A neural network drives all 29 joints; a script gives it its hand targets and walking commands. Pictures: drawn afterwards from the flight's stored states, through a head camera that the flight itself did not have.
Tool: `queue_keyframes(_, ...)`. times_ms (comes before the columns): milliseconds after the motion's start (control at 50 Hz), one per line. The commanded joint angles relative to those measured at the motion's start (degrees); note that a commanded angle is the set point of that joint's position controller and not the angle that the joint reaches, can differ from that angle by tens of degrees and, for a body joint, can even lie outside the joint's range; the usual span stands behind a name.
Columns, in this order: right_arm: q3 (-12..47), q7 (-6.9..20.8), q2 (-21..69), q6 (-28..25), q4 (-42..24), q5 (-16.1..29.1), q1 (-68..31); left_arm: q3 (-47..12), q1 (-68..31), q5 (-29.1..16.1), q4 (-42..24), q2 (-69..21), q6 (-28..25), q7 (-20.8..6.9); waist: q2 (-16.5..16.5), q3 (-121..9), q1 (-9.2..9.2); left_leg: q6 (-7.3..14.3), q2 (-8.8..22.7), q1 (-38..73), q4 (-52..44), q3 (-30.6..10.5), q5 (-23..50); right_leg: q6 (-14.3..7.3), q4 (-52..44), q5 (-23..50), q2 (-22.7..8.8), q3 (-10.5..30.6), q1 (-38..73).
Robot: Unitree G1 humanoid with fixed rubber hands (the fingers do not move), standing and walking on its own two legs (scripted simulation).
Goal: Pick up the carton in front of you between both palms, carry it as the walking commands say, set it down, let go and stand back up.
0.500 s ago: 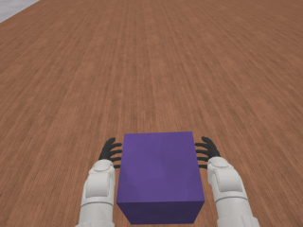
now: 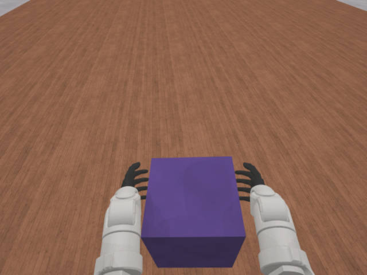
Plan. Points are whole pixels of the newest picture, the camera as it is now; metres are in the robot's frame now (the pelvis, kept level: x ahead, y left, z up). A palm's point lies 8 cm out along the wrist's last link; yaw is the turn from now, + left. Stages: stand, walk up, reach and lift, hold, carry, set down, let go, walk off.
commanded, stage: set down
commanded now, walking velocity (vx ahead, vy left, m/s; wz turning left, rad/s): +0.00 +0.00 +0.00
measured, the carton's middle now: (193, 214) +0.31 +0.00 -0.09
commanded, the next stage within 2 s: none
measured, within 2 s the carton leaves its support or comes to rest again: rests again in 1.76 s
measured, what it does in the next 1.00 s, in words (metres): lowers itself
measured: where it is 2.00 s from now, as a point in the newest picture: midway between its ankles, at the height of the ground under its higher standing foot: outside the picture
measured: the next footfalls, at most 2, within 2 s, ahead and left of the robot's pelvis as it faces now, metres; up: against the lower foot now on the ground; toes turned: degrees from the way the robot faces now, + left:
none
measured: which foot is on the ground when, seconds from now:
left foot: down 0.00-1.00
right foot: down 0.00-1.00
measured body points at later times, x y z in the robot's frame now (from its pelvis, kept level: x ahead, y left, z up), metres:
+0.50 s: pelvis -0.03 -0.01 -0.08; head +0.19 +0.01 +0.32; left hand +0.35 +0.16 -0.16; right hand +0.38 -0.13 -0.17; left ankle +0.05 +0.11 -0.74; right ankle -0.01 -0.14 -0.74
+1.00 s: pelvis -0.05 -0.02 -0.21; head +0.20 +0.00 +0.16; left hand +0.39 +0.17 -0.29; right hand +0.44 -0.12 -0.29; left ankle +0.05 +0.11 -0.74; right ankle -0.01 -0.14 -0.74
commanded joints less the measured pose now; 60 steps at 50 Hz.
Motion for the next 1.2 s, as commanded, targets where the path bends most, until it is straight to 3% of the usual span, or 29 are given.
queue_keyframes(0,25.18,15.30,51.16,-6.74,2.05,13.78,-40.45,-27.13,-33.64,-12.39,4.47,-54.10,-4.40,-15.17,4.31,-12.17,1.78,-1.35,-3.75,14.19,0.34,-4.04,-4.22,-3.17,-4.47,-6.33,5.08,-0.05,-14.16)
queue_keyframes(40,18.78,15.62,49.27,-8.37,7.51,8.41,-42.44,-22.08,-37.87,-10.58,9.74,-54.11,-5.58,-14.49,3.23,-10.39,-2.31,-1.19,-2.07,11.32,0.70,-6.31,-6.14,-3.33,-2.14,-6.28,5.73,-0.17,-20.15)
queue_keyframes(80,14.35,15.12,47.27,-10.43,11.10,6.35,-46.02,-16.36,-39.00,-6.10,12.00,-51.03,-7.52,-13.68,3.26,-9.50,1.32,-0.93,-2.60,8.78,3.19,-5.38,-4.73,-3.51,-1.02,-7.15,5.68,0.09,-22.35)
queue_keyframes(140,7.20,13.69,42.43,-14.27,17.02,2.23,-42.84,-10.14,-39.06,-2.00,17.06,-47.11,-10.82,-12.05,4.67,-9.27,-0.43,-1.18,-3.94,3.97,6.67,-4.21,-4.29,-3.31,2.47,-7.24,5.82,-0.34,-26.56)
queue_keyframes(200,6.37,13.39,39.52,-19.06,16.40,1.80,-44.83,-7.62,-38.28,-1.92,15.97,-43.46,-16.41,-10.19,3.09,-15.34,3.01,-1.19,-4.17,-2.41,10.91,-5.01,0.18,-2.60,7.97,-3.33,6.57,-0.79,-31.21)
queue_keyframes(240,5.06,13.02,36.20,-22.06,16.44,-0.53,-43.43,-4.42,-34.78,2.39,18.38,-41.49,-19.40,-10.15,3.87,-15.69,1.80,-1.26,-4.40,-8.02,13.43,-3.86,3.12,-2.51,10.20,-1.31,7.56,-1.32,-33.78)
queue_keyframes(280,6.92,12.46,38.54,-24.67,18.11,-0.91,-40.65,-8.97,-38.43,-1.25,17.07,-44.41,-22.30,-10.26,3.46,-22.87,-0.72,-2.06,-5.49,-10.41,16.86,-2.71,4.82,-2.02,13.49,1.06,8.30,-1.70,-38.21)
queue_keyframes(360,21.33,12.00,44.82,-31.92,12.64,7.64,-45.02,-19.10,-39.78,-4.83,13.31,-51.01,-29.30,-10.54,2.23,-44.61,3.23,-1.63,-5.80,-10.33,27.66,-3.38,23.81,0.37,20.98,15.23,8.51,-0.65,-41.99)
queue_keyframes(420,28.41,10.88,46.13,-34.18,7.28,11.57,-48.72,-28.02,-41.46,-9.67,11.99,-54.56,-30.57,-10.15,-0.26,-62.98,-0.14,-1.73,-6.06,-10.08,33.64,-3.93,31.07,1.28,28.40,20.61,9.87,-2.33,-44.54)
queue_keyframes(460,33.18,9.98,45.57,-33.43,4.27,15.04,-54.50,-29.98,-43.82,-8.42,9.37,-51.86,-30.26,-9.72,2.34,-67.28,3.40,-1.81,-5.84,-11.05,36.31,-3.23,34.25,2.10,30.66,19.46,9.54,-3.00,-53.48)
queue_keyframes(480,34.98,10.49,46.03,-33.04,4.30,14.64,-53.99,-34.49,-43.52,-11.24,5.28,-55.17,-29.98,-9.45,0.13,-72.53,0.93,-3.22,-6.55,-10.30,36.84,-3.38,35.74,2.15,32.72,21.39,10.79,-4.27,-50.98)
queue_keyframes(540,36.80,10.93,48.89,-30.62,3.48,17.49,-54.36,-33.96,-44.17,-12.88,8.09,-54.96,-27.61,-10.79,0.18,-73.04,4.44,-3.14,-6.95,-23.83,38.35,-1.18,25.39,1.72,34.73,20.62,9.78,-2.66,-49.01)
queue_keyframes(560,34.59,11.31,47.70,-29.90,4.27,14.93,-56.01,-32.74,-45.00,-12.04,9.67,-54.28,-26.59,-11.03,-0.94,-71.38,0.98,-3.33,-6.91,-28.32,38.96,-1.41,21.81,1.93,34.78,16.95,9.91,-3.33,-50.63)
queue_keyframes(620,30.02,12.98,46.47,-26.42,14.63,13.59,-54.56,-27.59,-45.70,-10.98,14.45,-51.67,-24.18,-11.21,-1.91,-60.90,1.49,-2.83,-6.63,-36.70,40.29,-0.97,8.01,1.61,35.47,3.50,9.36,-4.63,-60.08)
queue_keyframes(640,27.30,13.41,47.37,-26.79,17.23,12.78,-56.11,-25.72,-46.09,-8.39,17.18,-52.13,-23.77,-11.01,0.92,-55.37,4.13,-2.68,-6.47,-39.67,41.29,-0.80,4.76,1.03,37.81,0.45,9.90,-4.35,-66.42)
queue_keyframes(660,25.49,13.81,46.93,-26.93,15.88,10.57,-54.19,-23.36,-47.54,-8.60,15.40,-53.16,-23.92,-10.74,-0.64,-57.93,0.59,-3.34,-7.41,-41.54,42.12,-0.41,5.47,0.96,36.79,0.71,10.05,-4.22,-65.83)
queue_keyframes(680,24.47,14.17,45.79,-26.95,18.19,11.97,-56.68,-23.55,-47.39,-7.91,18.47,-53.67,-23.54,-10.70,3.53,-56.47,5.19,-3.46,-6.98,-42.04,41.30,-0.19,6.81,0.10,38.83,1.58,9.93,-4.44,-68.96)
queue_keyframes(740,21.23,14.12,45.06,-26.36,19.01,8.96,-59.74,-19.87,-52.40,-7.99,18.61,-52.03,-23.68,-9.91,-2.09,-57.09,0.99,-3.05,-7.34,-45.37,44.59,0.26,1.22,1.15,41.38,-3.15,10.21,-5.78,-72.56)
queue_keyframes(780,20.94,13.79,43.70,-26.56,20.57,11.35,-62.03,-18.67,-54.13,-7.82,18.17,-51.17,-24.05,-9.31,0.80,-59.78,4.65,-3.20,-7.12,-46.29,46.94,-0.09,2.09,0.29,44.31,-3.28,9.96,-4.43,-74.87)
queue_keyframes(800,19.38,13.45,43.56,-26.72,21.98,10.02,-62.51,-18.22,-57.07,-6.40,17.72,-50.86,-24.01,-9.19,2.41,-58.00,2.14,-3.97,-7.19,-51.02,48.81,1.70,1.13,0.45,43.60,-2.43,10.70,-4.09,-74.73)
queue_keyframes(840,21.51,12.94,45.07,-27.32,18.84,12.05,-66.56,-18.38,-58.12,-7.47,18.29,-48.73,-24.63,-8.35,-0.44,-62.75,5.62,-3.52,-7.63,-50.73,50.21,1.07,5.12,1.28,47.26,-0.18,10.58,-4.31,-75.76)
queue_keyframes(900,22.67,11.92,41.24,-27.44,21.18,12.28,-67.90,-21.35,-61.39,-10.24,14.69,-49.94,-24.78,-7.96,1.00,-68.27,2.36,-4.54,-7.92,-51.10,54.60,1.47,2.35,0.85,51.37,-2.75,11.32,-6.34,-78.38)
queue_keyframes(920,22.64,11.69,41.07,-28.02,18.54,13.32,-71.02,-20.93,-63.16,-10.06,13.36,-49.47,-24.92,-7.81,-0.77,-70.55,5.26,-4.72,-8.05,-52.63,55.63,2.20,6.43,0.98,52.41,-0.06,11.36,-6.22,-79.85)
queue_keyframes(960,23.09,11.51,42.76,-27.64,18.72,13.43,-72.55,-19.47,-63.66,-10.96,17.63,-50.28,-24.23,-7.85,-1.98,-70.24,3.75,-4.24,-7.96,-51.89,56.85,1.55,7.26,1.62,53.36,-0.28,12.01,-6.50,-80.91)
queue_keyframes(980,23.11,11.61,42.04,-26.80,20.04,13.44,-68.86,-18.82,-62.40,-9.81,16.46,-49.09,-24.27,-7.78,-0.04,-71.43,6.96,-5.16,-8.46,-54.10,58.77,3.61,8.16,1.58,53.60,0.96,11.50,-5.60,-79.36)
queue_keyframes(1040,25.74,11.35,38.91,-27.78,18.05,16.52,-75.01,-22.51,-68.61,-13.75,13.96,-49.12,-24.04,-6.45,0.43,-74.90,1.61,-5.45,-7.72,-52.90,61.31,1.95,7.17,1.41,59.06,0.85,11.71,-8.40,-82.72)
queue_keyframes(1140,23.30,11.56,37.89,-27.59,22.18,16.46,-76.87,-20.17,-69.15,-13.67,15.25,-50.46,-23.97,-5.71,2.17,-71.02,3.17,-5.71,-7.91,-56.73,63.81,1.88,5.74,0.44,62.74,-1.96,12.05,-7.89,-88.39)
queue_keyframes(1160,23.91,11.59,36.90,-27.21,23.55,16.19,-78.35,-21.41,-69.47,-13.28,13.05,-47.99,-24.35,-5.36,3.82,-69.39,7.13,-6.05,-8.08,-59.43,66.15,2.96,6.51,0.28,63.43,-1.62,11.31,-5.91,-89.03)
queue_keyframes(1180,23.72,12.00,38.23,-27.32,22.70,16.73,-77.62,-19.67,-71.49,-13.28,12.76,-45.42,-24.69,-4.88,-2.17,-72.55,4.35,-5.29,-7.67,-56.08,66.30,2.64,5.69,1.48,63.94,-2.93,11.86,-8.63,-89.71)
